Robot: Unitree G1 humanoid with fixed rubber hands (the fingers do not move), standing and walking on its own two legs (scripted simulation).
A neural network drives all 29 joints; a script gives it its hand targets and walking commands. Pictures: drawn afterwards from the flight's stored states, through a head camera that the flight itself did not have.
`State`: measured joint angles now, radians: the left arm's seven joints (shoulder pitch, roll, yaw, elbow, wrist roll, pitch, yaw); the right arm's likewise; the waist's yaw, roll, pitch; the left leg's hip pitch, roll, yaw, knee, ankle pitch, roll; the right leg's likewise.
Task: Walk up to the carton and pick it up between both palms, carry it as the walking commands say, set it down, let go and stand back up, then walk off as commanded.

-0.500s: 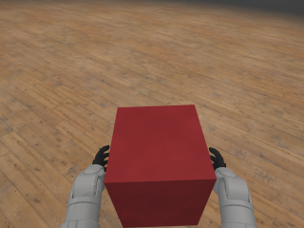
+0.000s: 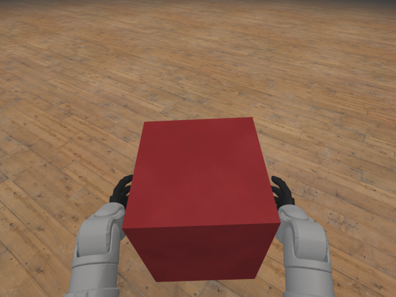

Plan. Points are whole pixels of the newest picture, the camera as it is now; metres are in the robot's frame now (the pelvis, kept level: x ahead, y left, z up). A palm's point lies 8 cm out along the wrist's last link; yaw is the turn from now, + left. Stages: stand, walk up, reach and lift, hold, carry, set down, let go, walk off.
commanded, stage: carry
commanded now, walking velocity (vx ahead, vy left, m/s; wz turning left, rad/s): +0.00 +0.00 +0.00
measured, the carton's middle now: (201, 203) +0.33 +0.00 +0.03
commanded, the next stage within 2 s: none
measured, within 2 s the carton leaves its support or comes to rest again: neither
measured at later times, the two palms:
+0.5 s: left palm (138, 195) +0.31 +0.13 +0.09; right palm (296, 192) +0.32 -0.19 +0.09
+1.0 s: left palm (115, 228) +0.24 +0.16 +0.08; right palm (295, 223) +0.24 -0.16 +0.10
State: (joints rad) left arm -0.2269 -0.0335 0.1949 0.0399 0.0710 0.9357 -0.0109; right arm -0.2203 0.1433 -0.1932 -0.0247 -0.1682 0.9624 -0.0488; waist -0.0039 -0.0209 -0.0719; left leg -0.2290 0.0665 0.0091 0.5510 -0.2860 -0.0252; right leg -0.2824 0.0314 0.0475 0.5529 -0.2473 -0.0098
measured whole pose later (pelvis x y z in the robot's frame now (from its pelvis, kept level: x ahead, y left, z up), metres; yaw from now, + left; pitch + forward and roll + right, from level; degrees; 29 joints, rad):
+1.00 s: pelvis +0.00 +0.00 +0.00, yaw +0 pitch +3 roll +1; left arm -0.02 -0.13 0.16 -0.34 0.00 1.19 0.12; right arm -0.06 0.13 -0.15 -0.35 -0.06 1.23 -0.09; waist 0.00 -0.01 -0.22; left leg -0.37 0.04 0.02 0.54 -0.23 -0.04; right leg -0.41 0.04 0.04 0.56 -0.21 -0.03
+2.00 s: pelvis +0.00 +0.00 +0.00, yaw +0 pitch +3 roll +1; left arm -0.02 -0.13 0.16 -0.32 0.03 1.15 0.11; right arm -0.06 0.13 -0.15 -0.29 -0.06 1.15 -0.07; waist 0.00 -0.01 -0.20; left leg -0.37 0.04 0.02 0.54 -0.22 -0.04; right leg -0.40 0.04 0.04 0.56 -0.20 -0.03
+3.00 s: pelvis +0.00 +0.00 +0.00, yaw +0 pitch +3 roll +0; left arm -0.03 -0.12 0.18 -0.08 0.09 0.85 0.04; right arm -0.07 0.13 -0.18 -0.03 -0.06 0.83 -0.04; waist 0.00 -0.01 -0.12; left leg -0.37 0.04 0.02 0.54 -0.23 -0.03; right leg -0.40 0.04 0.04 0.54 -0.20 -0.03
